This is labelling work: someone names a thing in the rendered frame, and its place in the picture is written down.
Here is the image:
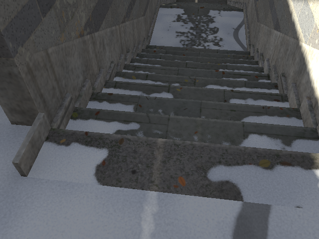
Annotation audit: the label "stairs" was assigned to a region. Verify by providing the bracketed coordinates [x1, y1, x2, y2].
[66, 45, 319, 153]
[163, 2, 240, 9]

